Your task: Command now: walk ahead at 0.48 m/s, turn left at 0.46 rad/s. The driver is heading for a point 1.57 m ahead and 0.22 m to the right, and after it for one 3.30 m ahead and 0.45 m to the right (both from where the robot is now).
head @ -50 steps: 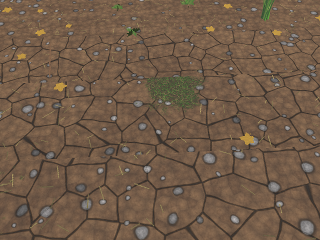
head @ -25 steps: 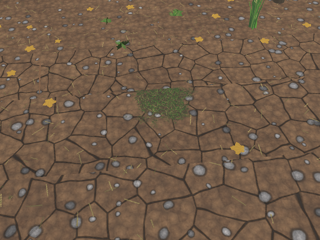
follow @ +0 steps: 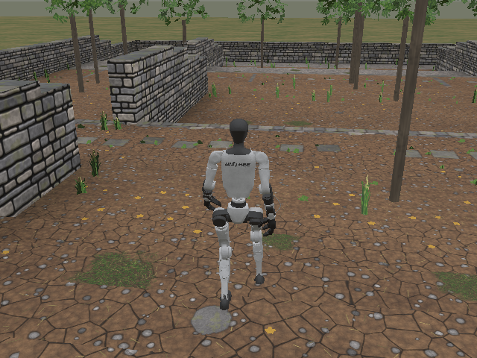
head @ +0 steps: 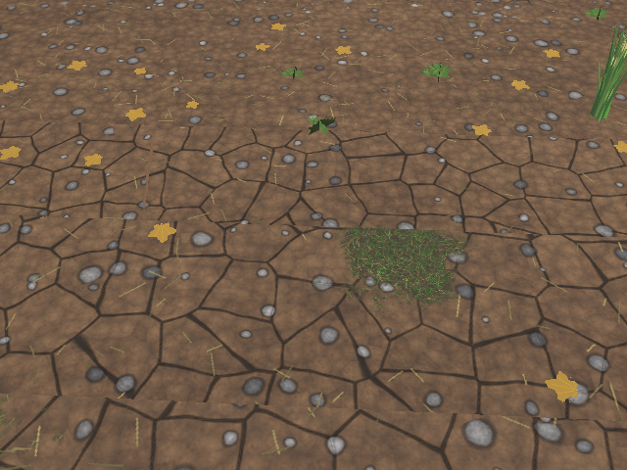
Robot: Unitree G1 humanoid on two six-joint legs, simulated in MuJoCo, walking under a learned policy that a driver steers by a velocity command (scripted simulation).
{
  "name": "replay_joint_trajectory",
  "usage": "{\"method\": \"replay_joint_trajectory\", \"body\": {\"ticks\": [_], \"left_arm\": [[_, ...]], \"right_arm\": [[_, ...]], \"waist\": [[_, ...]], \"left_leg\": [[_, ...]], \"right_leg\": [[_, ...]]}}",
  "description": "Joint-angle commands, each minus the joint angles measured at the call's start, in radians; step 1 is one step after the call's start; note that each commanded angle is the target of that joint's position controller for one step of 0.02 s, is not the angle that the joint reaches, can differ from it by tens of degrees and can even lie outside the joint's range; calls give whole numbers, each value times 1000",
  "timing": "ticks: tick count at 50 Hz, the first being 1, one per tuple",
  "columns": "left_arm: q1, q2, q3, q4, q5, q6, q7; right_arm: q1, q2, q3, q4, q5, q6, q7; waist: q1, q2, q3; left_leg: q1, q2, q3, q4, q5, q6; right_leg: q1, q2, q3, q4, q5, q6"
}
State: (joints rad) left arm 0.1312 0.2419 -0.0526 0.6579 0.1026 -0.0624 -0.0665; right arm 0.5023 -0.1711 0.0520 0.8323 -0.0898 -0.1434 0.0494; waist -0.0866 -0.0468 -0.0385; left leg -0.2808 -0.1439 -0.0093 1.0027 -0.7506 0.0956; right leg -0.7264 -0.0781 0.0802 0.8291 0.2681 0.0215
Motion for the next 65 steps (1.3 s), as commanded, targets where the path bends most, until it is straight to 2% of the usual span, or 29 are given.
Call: {"method": "replay_joint_trajectory", "body": {"ticks": [1, 3, 5, 6, 7, 8, 9, 10, 12, 13, 17, 23, 24, 25, 26, 27, 28, 32, 40, 45, 49, 51, 52, 53, 54, 56, 60, 63, 65], "left_arm": [[27, 82, 16, -37, 1, 24, -2], [-64, 97, 16, -32, 15, 31, 3], [148, 151, 51, 45, -15, 16, 17], [406, 195, 85, 118, -15, -5, 22], [602, 208, 99, 157, -15, -19, 8], [613, 234, 115, 172, -8, -7, 3], [530, 253, 134, 174, 0, -1, 21], [354, 131, 93, 142, -10, -21, 35], [183, -28, 35, 120, -28, -27, 17], [169, -15, 34, 128, -49, -33, 11], [182, 172, 103, 174, -56, -69, -23], [229, 138, 111, 203, -29, -58, -26], [173, 114, 103, 166, -24, -65, -24], [332, -28, 67, 160, -15, -82, -21], [247, 4, 73, 168, -36, -78, -27], [165, 44, 91, 180, -42, -69, -8], [176, 51, 96, 203, -47, -63, 19], [134, -25, 82, 207, -19, -47, 13], [73, -15, 72, 179, -28, -37, -60], [-54, 38, 94, 90, -17, -42, -36], [0, 61, 120, 62, -45, -40, -6], [285, 153, 167, 157, -46, -82, 34], [473, 212, 177, 215, -26, -80, 59], [656, 174, 167, 270, -15, -88, 55], [568, 132, 162, 278, -22, -104, 54], [379, 12, 117, 257, -61, -92, 28], [131, -92, 45, 162, -12, -77, 74], [260, 17, 53, 209, 11, -82, 90], [394, 1, 37, 259, -11, -81, 70]], "right_arm": [[0, -212, -52, -42, 43, -28, 24], [62, -207, -51, 1, 67, -12, 26], [-6, -220, -48, 21, 37, 23, 43], [6, -168, -36, 17, -15, 22, 66], [156, -39, -14, 35, -6, 21, 61], [48, -106, -20, -48, 2, 28, 66], [-145, -113, -32, -105, 22, 31, 60], [-263, -110, -26, -138, 16, 20, 19], [-242, -154, -45, -86, -12, 35, -10], [-254, -116, -37, -78, -23, 58, -8], [-347, -77, 10, -116, 27, 84, 17], [-438, -231, -49, -144, 40, 29, -20], [-250, -301, -80, -100, 45, 13, -29], [-6, -323, -84, -60, 57, 20, -38], [73, -256, -72, -21, 47, 29, -39], [-21, -230, -75, -19, 49, 23, -48], [-126, -176, -61, -34, 62, 23, -54], [-235, -69, -41, -37, 46, 16, -77], [-123, -114, -57, 63, -36, 26, -35], [-48, -153, -51, 112, -19, 13, -61], [-69, -273, -101, 121, 13, 21, -67], [-56, -245, -105, 114, -23, 30, -26], [-29, -109, -71, 82, -45, 25, 14], [-311, -127, -76, -34, 29, 8, 53], [-484, -104, -82, -103, 58, 4, 47], [-391, -149, -105, -69, 23, 27, 2], [-227, -23, -60, -1, -62, 62, 23], [-322, -70, -70, -35, 12, 61, 28], [-411, -130, -84, -62, 2, 74, 15]], "waist": [[76, 45, 176], [12, 33, 211], [112, 52, 144], [187, 6, 25], [185, -225, -277], [264, -119, -317], [285, -28, -100], [232, 128, 15], [94, 58, 110], [71, -20, 121], [105, 29, 84], [82, 16, 37], [-12, 93, -55], [-34, 317, -377], [-84, 253, -271], [-59, 172, -34], [-4, 163, 13], [83, 117, 1], [96, 119, 55], [50, 103, 110], [85, 135, 98], [175, 4, -37], [208, -214, -202], [353, -70, -119], [329, -26, 103], [167, 8, 106], [38, 26, 94], [100, 14, 80], [135, 23, 157]], "left_leg": [[-520, 128, -233, -258, 47, 157], [-154, 167, -361, -154, 149, 167], [-51, 166, -386, 113, 433, 127], [-234, 113, -282, 359, 694, 55], [-554, -17, -148, 817, 84, -80], [-813, -42, -105, 933, 3, -114], [-1022, 20, -112, 932, 138, -112], [-1016, 131, -184, 579, 464, -89], [-605, 272, -147, 125, 655, -47], [-484, 299, -106, 8, 624, -57], [-130, 220, -11, -344, 683, -98], [94, 168, 23, -424, 778, 18], [365, 243, -58, -408, 834, 101], [810, 539, -466, -531, 859, 357], [743, 582, -676, -698, 482, 303], [502, 529, -559, -764, 222, 195], [365, 501, -451, -791, 252, 158], [210, 442, -174, -882, 615, 131], [58, 410, 146, -842, 901, 130], [315, 466, 144, -714, 904, 108], [299, 463, 238, -517, 1331, 74], [-20, 345, 277, -71, 1173, 7], [-387, 152, 237, 291, 240, -101], [-654, 80, 17, 395, 73, -70], [-768, 160, -87, 317, 151, -41], [-589, 234, -86, 310, 270, -29], [-284, 257, -87, -63, 966, 44], [11, 194, 57, -251, 1348, -41], [-95, 224, 42, -353, 1175, -57]], "right_leg": [[536, 50, -138, -176, -16, 34], [371, 41, -92, -467, -67, 3], [559, -5, -96, -577, 58, -76], [915, -60, -56, -399, 114, -163], [1407, -267, 137, -78, 719, -454], [1522, -324, 424, -198, 364, -502], [1356, -321, 482, -345, -152, -442], [1101, -306, 414, -477, -426, -354], [569, -227, 302, -670, -400, -389], [444, -190, 258, -680, -400, -394], [288, -104, 156, -649, -368, -337], [399, -56, 154, -404, -179, -222], [249, 32, 85, -169, -173, -149], [51, 186, -30, 155, -587, -63], [-138, 153, 5, 341, -821, -77], [-187, 84, 21, 407, -713, -100], [-143, 43, -10, 410, -633, -98], [59, -38, -3, 256, -538, -94], [219, -20, -45, 203, -124, -67], [47, -26, -48, 161, -370, -88], [350, 77, -195, -66, -564, -92], [852, 148, -178, -145, -266, -212], [1231, -71, 237, -255, -95, -457], [1242, -197, 522, -442, -251, -456], [1027, -230, 513, -454, -410, -398], [680, -230, 368, -406, -410, -383], [174, -63, 60, -363, -597, -242], [-7, 5, -82, -281, -762, -183], [153, -75, -9, -220, -801, -200]]}}
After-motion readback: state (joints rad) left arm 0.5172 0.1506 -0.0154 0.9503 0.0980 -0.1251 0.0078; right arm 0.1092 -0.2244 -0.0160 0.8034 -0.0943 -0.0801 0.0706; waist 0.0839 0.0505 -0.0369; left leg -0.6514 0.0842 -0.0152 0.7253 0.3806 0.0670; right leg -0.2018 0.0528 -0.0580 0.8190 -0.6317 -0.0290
